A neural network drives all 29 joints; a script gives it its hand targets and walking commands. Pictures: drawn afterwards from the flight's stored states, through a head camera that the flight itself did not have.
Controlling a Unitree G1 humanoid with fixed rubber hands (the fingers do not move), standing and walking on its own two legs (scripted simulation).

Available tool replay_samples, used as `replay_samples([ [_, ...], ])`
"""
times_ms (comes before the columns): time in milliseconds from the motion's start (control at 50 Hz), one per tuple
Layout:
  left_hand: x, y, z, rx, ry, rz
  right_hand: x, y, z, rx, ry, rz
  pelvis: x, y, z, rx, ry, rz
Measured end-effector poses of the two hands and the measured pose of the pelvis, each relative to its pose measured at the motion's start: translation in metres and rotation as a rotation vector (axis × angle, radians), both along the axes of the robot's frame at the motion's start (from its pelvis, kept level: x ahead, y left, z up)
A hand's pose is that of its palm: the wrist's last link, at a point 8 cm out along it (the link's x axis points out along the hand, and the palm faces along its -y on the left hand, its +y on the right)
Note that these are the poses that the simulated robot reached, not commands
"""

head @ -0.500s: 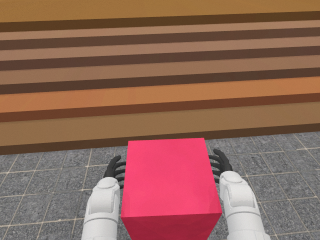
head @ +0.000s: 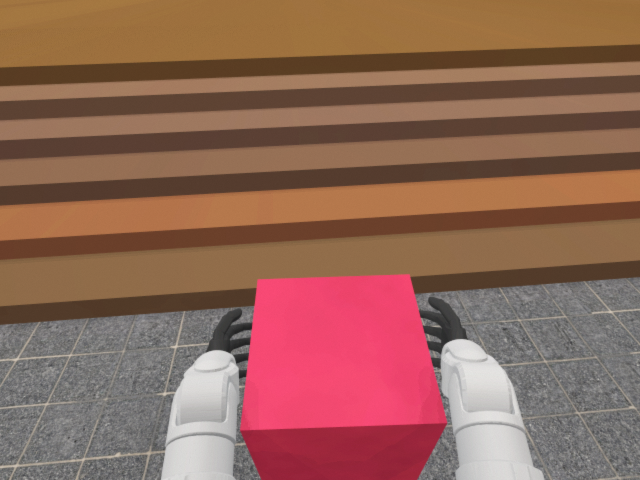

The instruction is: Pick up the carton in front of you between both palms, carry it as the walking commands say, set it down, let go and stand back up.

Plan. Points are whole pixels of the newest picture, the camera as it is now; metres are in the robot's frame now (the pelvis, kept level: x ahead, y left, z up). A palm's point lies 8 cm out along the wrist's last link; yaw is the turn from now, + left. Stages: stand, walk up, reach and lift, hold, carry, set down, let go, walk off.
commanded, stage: hold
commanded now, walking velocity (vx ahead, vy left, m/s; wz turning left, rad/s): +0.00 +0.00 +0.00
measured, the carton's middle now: (336, 387) +0.29 +0.00 -0.03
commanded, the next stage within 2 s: carry in 0.52 s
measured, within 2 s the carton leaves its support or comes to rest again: neither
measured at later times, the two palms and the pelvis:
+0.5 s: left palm (220, 362) +0.29 +0.15 +0.05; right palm (452, 351) +0.29 -0.15 +0.06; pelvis +0.00 +0.00 +0.00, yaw +0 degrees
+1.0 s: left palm (235, 282) +0.40 +0.14 +0.08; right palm (436, 271) +0.41 -0.16 +0.08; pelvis +0.14 -0.01 -0.01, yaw -2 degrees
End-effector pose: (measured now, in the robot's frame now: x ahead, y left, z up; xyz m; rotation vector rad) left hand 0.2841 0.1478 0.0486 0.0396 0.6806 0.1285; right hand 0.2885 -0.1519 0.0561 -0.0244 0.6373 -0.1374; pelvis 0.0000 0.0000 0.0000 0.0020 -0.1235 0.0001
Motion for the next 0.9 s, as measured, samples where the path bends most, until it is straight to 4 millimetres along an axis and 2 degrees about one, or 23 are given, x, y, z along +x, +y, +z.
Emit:
replay_samples([
  [260,-0.001,0.001,0.0,-0.01,-0.002,0.006,-0.001,0.001,0.0,0.008,-0.002,-0.008,-0.008,0.002,-0.001,0.0,-0.003,-0.001],
  [500,0.003,0.001,0.001,-0.003,-0.001,0.0,0.002,0.001,0.0,0.001,0.0,-0.005,-0.002,0.002,0.0,0.0,-0.001,-0.004],
  [580,0.007,0.001,0.001,0.001,-0.012,0.0,0.006,0.0,0.0,0.003,-0.011,-0.005,0.002,0.002,-0.004,0.005,0.058,-0.019],
  [680,0.021,-0.01,0.008,-0.002,-0.045,0.0,0.018,-0.011,0.004,0.023,-0.044,-0.019,0.016,-0.008,-0.009,0.003,0.121,-0.044],
  [760,0.04,-0.026,0.017,-0.018,-0.049,0.008,0.033,-0.026,0.01,0.038,-0.047,-0.035,0.037,-0.019,-0.011,-0.003,0.157,-0.013],
  [820,0.054,-0.029,0.023,-0.018,-0.011,0.017,0.051,-0.029,0.018,0.049,-0.009,-0.03,0.056,-0.021,-0.004,0.017,0.186,0.0],
  [900,0.081,-0.02,0.032,-0.031,0.001,0.044,0.084,-0.02,0.028,0.06,0.004,-0.022,0.087,-0.016,-0.001,0.036,0.213,-0.002],
])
